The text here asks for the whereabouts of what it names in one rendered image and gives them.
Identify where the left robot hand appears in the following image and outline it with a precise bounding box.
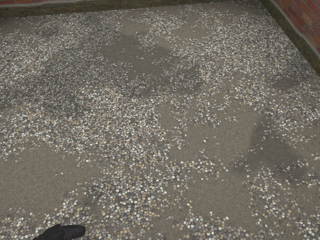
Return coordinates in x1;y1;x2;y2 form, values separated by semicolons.
33;224;86;240

